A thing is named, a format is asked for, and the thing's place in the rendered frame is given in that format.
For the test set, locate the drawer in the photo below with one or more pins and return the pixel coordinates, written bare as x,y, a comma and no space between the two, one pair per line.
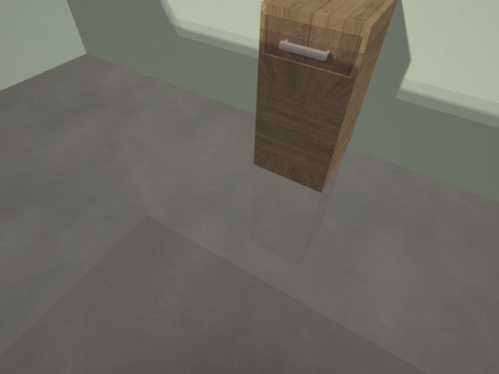
343,47

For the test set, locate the handle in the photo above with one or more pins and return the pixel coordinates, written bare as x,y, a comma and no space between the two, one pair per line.
302,50

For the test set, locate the cabinet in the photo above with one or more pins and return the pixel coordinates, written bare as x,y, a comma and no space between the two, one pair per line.
305,115

